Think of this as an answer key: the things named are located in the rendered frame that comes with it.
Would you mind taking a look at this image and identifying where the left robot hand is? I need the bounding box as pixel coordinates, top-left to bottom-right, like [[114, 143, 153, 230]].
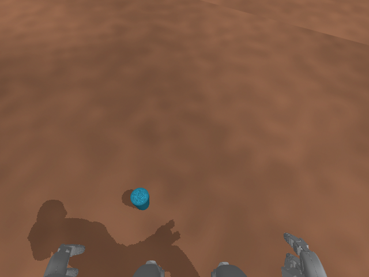
[[43, 244, 85, 277]]

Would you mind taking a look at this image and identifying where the cup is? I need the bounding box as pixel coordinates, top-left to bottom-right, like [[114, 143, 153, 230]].
[[130, 188, 149, 210]]

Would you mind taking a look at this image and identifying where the right robot hand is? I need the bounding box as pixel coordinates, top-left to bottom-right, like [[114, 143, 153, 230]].
[[281, 233, 327, 277]]

